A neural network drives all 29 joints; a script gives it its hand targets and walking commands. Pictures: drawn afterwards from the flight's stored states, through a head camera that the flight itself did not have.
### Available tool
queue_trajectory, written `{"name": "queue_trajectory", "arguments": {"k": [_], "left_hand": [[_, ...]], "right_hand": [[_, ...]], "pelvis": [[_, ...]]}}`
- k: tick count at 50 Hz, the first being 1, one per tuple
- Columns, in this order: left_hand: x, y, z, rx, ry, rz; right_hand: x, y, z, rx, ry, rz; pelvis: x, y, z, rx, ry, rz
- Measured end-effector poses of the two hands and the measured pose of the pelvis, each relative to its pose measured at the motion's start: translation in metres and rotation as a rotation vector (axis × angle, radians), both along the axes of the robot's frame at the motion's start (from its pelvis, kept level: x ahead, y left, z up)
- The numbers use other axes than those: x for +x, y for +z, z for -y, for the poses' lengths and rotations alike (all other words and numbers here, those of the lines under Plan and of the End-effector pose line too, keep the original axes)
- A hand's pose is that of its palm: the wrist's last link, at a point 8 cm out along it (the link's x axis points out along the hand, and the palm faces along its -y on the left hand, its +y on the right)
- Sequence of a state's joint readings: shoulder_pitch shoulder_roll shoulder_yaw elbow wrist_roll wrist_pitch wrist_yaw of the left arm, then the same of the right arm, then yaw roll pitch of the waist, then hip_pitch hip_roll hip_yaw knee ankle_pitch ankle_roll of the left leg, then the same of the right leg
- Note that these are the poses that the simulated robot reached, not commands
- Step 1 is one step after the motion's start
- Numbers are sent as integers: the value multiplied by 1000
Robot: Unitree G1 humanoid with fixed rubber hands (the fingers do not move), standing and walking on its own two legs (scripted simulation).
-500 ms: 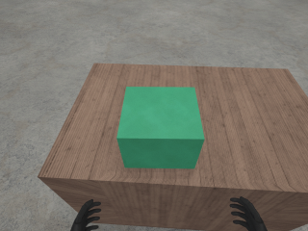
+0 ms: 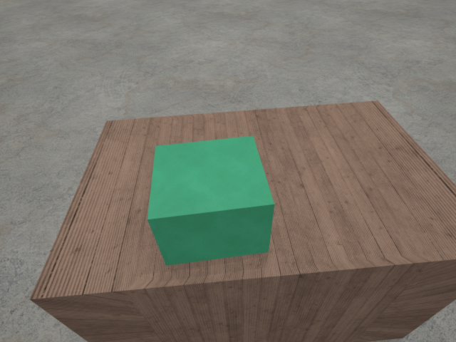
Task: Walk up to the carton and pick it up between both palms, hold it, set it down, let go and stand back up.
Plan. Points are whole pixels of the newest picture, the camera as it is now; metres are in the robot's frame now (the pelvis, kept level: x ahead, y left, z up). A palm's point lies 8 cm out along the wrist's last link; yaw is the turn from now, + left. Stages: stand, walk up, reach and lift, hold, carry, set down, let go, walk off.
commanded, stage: stand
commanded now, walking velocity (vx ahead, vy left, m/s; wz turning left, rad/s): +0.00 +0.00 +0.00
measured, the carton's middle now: (211, 198) +0.47 +0.06 -0.03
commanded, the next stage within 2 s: none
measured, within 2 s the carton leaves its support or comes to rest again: neither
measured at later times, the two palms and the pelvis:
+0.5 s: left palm out of the picture +0.05 +0.23 -0.11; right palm out of the picture -0.01 -0.24 -0.13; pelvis -0.01 +0.00 +0.00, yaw -3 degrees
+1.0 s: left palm out of the picture +0.05 +0.24 -0.13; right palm out of the picture -0.03 -0.21 -0.14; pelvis +0.01 +0.02 +0.01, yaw -4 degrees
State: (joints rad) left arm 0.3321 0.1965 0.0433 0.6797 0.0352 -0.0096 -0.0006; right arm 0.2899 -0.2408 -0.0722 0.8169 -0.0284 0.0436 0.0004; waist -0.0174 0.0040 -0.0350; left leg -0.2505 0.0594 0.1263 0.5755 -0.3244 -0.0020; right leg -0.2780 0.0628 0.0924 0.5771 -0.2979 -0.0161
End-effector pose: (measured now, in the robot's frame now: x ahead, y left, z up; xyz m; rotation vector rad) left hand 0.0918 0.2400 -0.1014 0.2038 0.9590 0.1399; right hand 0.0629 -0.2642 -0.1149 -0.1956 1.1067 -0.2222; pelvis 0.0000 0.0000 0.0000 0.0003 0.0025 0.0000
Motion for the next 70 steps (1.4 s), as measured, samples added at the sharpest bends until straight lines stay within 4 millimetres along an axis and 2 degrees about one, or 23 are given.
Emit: {"name": "queue_trajectory", "arguments": {"k": [8,16,26,31,38,45,58,70], "left_hand": [[1,0,9,-12,-29,-3],[-13,-4,8,-12,-20,-46],[-43,-13,8,-13,10,-150],[-50,-18,8,-20,21,-193],[-53,-23,7,-22,19,-239],[-48,-28,7,-38,16,-270],[-39,-33,-2,-26,8,-311],[-56,-37,-6,-26,9,-388]], "right_hand": [[-43,-9,-9,29,-56,-69],[-62,-13,-16,46,-69,-113],[-70,-17,-20,56,-84,-155],[-75,-18,-24,60,-95,-184],[-83,-19,-30,63,-121,-224],[-92,-21,-43,78,-144,-271],[-95,-26,-66,104,-162,-295],[-112,-28,-80,118,-175,-350]], "pelvis": [[-6,2,-1,9,-22,-2],[-10,3,-4,14,-38,-4],[-10,5,-5,12,-45,-6],[-8,5,-6,12,-48,-7],[-3,6,-9,7,-54,-1],[3,6,-14,5,-62,2],[9,5,-24,9,-74,22],[10,5,-31,11,-79,34]]}}
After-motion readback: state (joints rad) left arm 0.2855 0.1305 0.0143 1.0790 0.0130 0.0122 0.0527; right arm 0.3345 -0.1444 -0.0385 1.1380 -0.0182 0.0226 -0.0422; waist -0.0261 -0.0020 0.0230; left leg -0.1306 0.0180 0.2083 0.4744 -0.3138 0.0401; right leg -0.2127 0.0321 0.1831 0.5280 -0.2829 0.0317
